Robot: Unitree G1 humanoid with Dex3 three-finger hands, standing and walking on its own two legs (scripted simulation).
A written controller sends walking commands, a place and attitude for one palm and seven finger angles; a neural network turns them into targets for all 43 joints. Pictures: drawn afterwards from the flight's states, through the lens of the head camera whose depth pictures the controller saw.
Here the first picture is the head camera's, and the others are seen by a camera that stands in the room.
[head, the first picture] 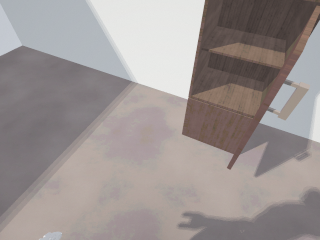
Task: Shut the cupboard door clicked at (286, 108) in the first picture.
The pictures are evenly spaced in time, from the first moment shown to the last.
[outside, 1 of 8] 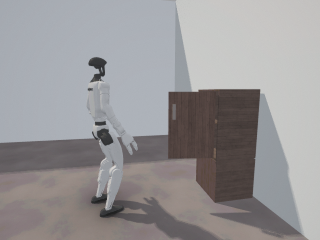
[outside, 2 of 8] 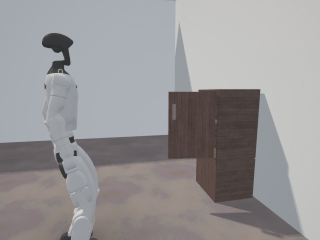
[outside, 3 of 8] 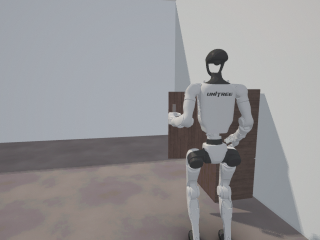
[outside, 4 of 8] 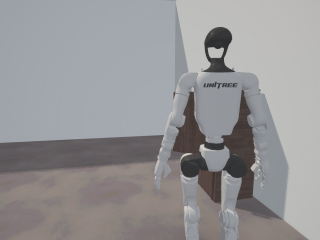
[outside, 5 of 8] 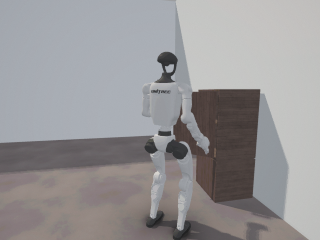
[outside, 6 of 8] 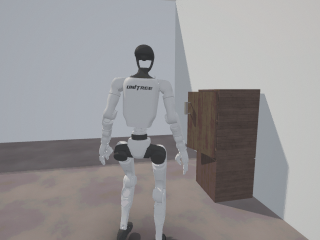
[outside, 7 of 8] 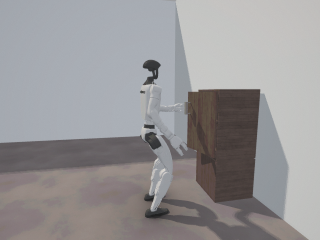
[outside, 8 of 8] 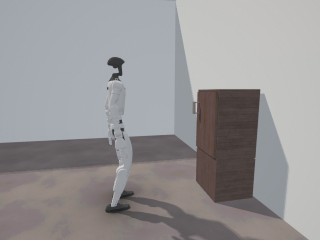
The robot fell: no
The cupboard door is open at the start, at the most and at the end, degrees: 80 80 0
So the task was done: yes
